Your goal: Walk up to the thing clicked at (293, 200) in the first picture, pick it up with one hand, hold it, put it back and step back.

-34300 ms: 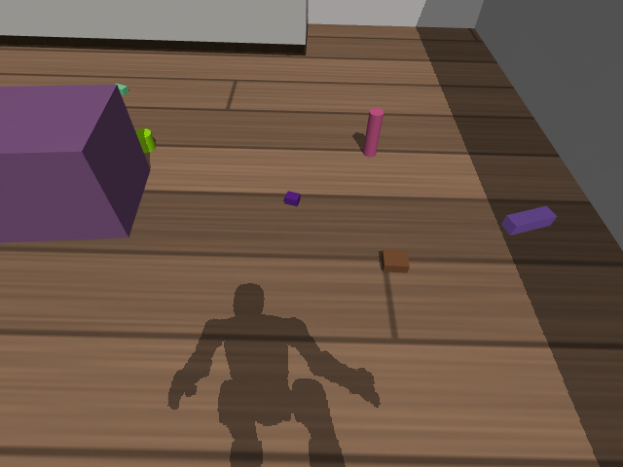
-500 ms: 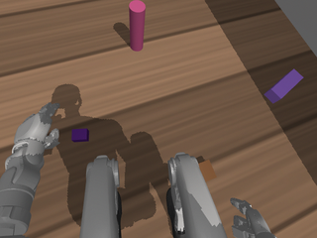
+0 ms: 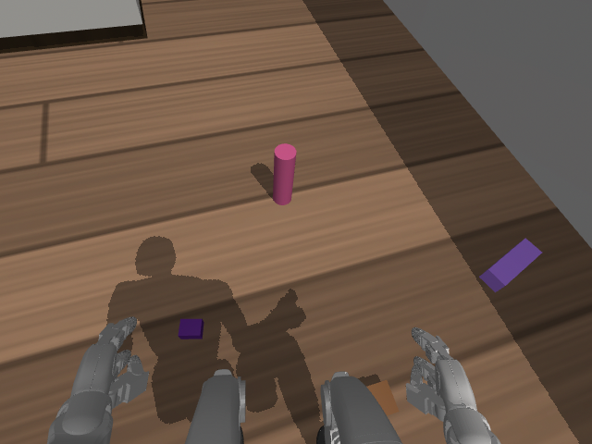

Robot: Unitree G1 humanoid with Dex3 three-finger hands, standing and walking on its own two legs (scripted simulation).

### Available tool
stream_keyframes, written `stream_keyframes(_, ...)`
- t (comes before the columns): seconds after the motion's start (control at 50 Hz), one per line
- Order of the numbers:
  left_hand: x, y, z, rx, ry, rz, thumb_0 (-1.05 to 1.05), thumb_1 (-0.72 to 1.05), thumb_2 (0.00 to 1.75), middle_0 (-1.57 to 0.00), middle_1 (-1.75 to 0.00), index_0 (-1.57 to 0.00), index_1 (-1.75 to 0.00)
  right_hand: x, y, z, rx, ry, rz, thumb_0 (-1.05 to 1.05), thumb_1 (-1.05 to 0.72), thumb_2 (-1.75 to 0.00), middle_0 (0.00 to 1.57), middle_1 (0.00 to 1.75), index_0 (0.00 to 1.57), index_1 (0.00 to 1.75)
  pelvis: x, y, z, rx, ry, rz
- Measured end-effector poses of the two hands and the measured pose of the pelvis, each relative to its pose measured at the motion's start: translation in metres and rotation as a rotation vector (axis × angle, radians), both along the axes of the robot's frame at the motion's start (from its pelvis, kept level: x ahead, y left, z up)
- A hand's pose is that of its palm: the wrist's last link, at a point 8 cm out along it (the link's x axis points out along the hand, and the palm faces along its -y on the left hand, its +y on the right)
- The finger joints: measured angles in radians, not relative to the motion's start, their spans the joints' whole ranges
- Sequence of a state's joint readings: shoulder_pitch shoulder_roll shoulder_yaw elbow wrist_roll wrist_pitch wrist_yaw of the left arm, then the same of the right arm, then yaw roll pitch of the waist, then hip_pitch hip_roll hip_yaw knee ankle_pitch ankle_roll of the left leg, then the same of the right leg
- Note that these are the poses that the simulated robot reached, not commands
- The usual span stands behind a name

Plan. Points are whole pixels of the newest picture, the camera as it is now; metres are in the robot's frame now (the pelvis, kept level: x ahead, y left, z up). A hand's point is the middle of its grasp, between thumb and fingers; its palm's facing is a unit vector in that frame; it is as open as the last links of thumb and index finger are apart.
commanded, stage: home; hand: left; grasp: from above
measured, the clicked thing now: (191, 329) +0.44 +0.24 -0.61
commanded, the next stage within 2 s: none
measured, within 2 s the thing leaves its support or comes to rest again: neither
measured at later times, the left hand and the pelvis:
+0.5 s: hand (119, 389) +0.20 +0.18 +0.04, palm faces +0.08 -0.98 -0.20, open 7.4 cm; pelvis +0.04 +0.00 +0.08, yaw +2 degrees
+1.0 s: hand (122, 395) +0.19 +0.18 +0.04, palm faces +0.07 -0.98 -0.21, open 7.4 cm; pelvis +0.03 +0.00 +0.08, yaw +2 degrees
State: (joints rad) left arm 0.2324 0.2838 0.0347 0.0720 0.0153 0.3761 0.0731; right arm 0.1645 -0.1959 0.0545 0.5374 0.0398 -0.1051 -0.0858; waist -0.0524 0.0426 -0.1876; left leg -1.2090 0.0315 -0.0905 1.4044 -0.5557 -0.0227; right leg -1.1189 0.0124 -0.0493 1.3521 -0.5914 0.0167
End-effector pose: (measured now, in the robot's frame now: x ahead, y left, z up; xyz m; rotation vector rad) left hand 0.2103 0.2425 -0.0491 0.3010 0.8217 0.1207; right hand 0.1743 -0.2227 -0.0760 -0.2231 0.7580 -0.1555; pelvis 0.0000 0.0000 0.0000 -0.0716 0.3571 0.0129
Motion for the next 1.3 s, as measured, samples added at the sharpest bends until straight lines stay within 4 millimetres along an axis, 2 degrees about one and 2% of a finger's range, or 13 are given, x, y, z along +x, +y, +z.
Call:
stream_keyframes(0.12,-0.007,-0.006,0.05,-0.072,0.008,0.074,0.01,0.9,0.9,-0.2,-0.3,-0.2,-0.3,-0.01,-0.004,0.038,-0.02,-0.002,-0.066,0.01,-0.9,-0.9,0.2,0.3,0.21,0.3,0.021,0.0,0.039,0.007,-0.057,0.009)
stream_keyframes(0.22,-0.013,-0.009,0.086,-0.099,-0.008,0.089,0.01,0.9,0.9,-0.2,-0.3,-0.2,-0.3,-0.01,-0.013,0.067,-0.052,-0.04,-0.105,0.02,-0.9,-0.9,0.2,0.3,0.21,0.3,0.036,0.001,0.063,0.012,-0.102,0.012)
stream_keyframes(0.28,-0.017,-0.01,0.102,-0.099,-0.022,0.085,0.01,0.91,0.9,-0.2,-0.3,-0.2,-0.3,-0.005,-0.017,0.081,-0.068,-0.078,-0.114,0.02,-0.9,-0.9,0.2,0.3,0.21,0.3,0.042,0.002,0.072,0.015,-0.125,0.014)
stream_keyframes(0.36,-0.022,-0.01,0.113,-0.1,-0.03,0.083,0.01,0.91,0.9,-0.2,-0.3,-0.2,-0.3,0.006,-0.02,0.094,-0.08,-0.132,-0.103,0.02,-0.9,-0.9,0.2,0.3,0.2,0.3,0.045,0.002,0.078,0.019,-0.15,0.017)
stream_keyframes(0.48,-0.03,-0.01,0.112,-0.108,-0.02,0.085,0.01,0.91,0.9,-0.2,-0.3,-0.2,-0.3,0.023,-0.018,0.106,-0.085,-0.2,-0.059,0.02,-0.9,-0.9,0.2,0.3,0.2,0.3,0.044,0.001,0.08,0.025,-0.174,0.022)
stream_keyframes(0.58,-0.034,-0.01,0.109,-0.114,-0.017,0.089,0.01,0.91,0.9,-0.2,-0.3,-0.2,-0.3,0.029,-0.013,0.109,-0.084,-0.222,-0.024,0.02,-0.9,-0.9,0.2,0.3,0.2,0.3,0.04,0.0,0.08,0.026,-0.185,0.025)
stream_keyframes(0.76,-0.038,-0.011,0.11,-0.105,-0.017,0.085,0.01,0.91,0.9,-0.2,-0.3,-0.2,-0.3,0.021,-0.009,0.103,-0.066,-0.197,-0.009,0.02,-0.9,-0.9,0.2,0.3,0.21,0.3,0.035,-0.001,0.08,0.027,-0.189,0.025)
stream_keyframes(1.0,-0.036,-0.014,0.11,-0.105,-0.023,0.078,0.01,0.91,0.9,-0.2,-0.3,-0.2,-0.3,0.008,-0.014,0.095,-0.072,-0.159,-0.035,0.02,-0.9,-0.9,0.2,0.3,0.21,0.3,0.035,-0.002,0.079,0.029,-0.187,0.021)
stream_keyframes(1.3,-0.032,-0.014,0.11,-0.107,-0.019,0.076,0.01,0.91,0.9,-0.2,-0.3,-0.2,-0.3,0.017,-0.017,0.099,-0.078,-0.179,-0.036,0.02,-0.9,-0.9,0.2,0.3,0.21,0.3,0.038,-0.002,0.079,0.03,-0.183,0.019)
